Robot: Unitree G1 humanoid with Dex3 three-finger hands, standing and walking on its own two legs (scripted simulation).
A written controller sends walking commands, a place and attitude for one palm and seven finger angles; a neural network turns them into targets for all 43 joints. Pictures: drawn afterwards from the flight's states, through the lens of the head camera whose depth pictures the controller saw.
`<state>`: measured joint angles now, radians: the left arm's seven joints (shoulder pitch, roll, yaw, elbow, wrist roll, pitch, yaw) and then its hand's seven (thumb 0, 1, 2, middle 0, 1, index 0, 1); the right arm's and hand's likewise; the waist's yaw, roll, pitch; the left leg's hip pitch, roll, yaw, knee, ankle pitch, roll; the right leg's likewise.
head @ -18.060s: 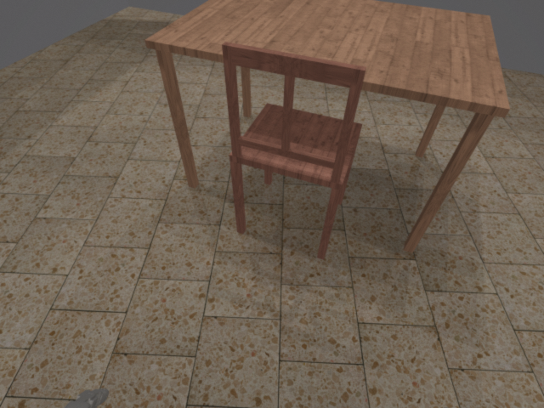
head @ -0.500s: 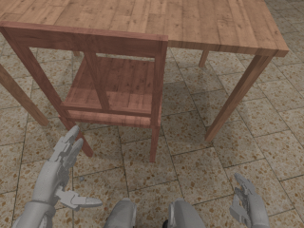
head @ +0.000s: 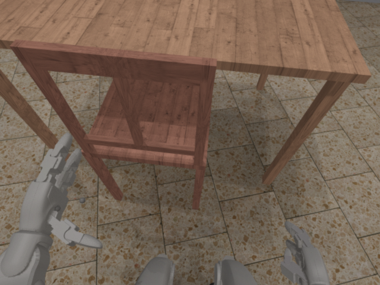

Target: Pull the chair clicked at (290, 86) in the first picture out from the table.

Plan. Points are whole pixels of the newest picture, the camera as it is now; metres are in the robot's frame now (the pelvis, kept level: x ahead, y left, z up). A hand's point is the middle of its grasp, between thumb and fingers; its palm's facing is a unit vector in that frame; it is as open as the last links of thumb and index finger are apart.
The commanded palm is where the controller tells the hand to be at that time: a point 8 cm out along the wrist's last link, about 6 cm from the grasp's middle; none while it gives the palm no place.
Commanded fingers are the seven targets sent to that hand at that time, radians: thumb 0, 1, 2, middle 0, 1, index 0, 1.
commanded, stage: raise the hand toward the chair's back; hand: left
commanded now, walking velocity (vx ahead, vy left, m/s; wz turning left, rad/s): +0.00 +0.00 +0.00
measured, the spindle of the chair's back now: (131, 114) +0.50 +0.19 +0.01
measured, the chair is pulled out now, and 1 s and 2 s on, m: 0.00 0.00 0.00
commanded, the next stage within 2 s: aim the fingers beside a spindle in 0.44 s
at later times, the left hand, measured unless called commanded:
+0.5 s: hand (85, 215) +0.23 +0.21 +0.05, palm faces -0.04 -1.00 -0.05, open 16.9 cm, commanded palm +0.21 +0.26 +0.06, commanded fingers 0.00 -0.50 0.30 -0.06 -0.08 -0.06 -0.08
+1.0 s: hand (98, 194) +0.27 +0.20 +0.04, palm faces -0.05 -1.00 -0.05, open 17.0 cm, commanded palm +0.25 +0.25 +0.04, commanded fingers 0.00 -0.50 0.30 -0.06 -0.08 -0.06 -0.08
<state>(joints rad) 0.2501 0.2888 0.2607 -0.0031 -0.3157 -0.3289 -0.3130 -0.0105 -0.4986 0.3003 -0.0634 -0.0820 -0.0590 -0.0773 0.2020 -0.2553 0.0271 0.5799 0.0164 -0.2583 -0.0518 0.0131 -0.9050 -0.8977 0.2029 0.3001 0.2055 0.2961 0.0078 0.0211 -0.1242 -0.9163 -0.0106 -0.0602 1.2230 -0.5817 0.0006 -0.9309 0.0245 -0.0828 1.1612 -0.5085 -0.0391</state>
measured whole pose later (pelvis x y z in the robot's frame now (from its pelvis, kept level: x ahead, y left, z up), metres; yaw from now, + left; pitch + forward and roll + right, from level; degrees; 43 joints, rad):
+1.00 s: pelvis -0.02 +0.00 -0.01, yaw +0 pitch +17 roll -2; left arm 0.09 0.29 0.23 0.16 -0.27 -0.30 -0.31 -0.01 -0.50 0.30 -0.06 -0.08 -0.06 -0.08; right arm 0.21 -0.27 0.04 0.59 0.01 -0.27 -0.05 0.01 -0.91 -0.90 0.20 0.30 0.21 0.30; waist -0.01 0.02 -0.13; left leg -0.98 -0.01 -0.05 1.25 -0.56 0.00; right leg -1.00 0.02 -0.07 1.19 -0.49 -0.04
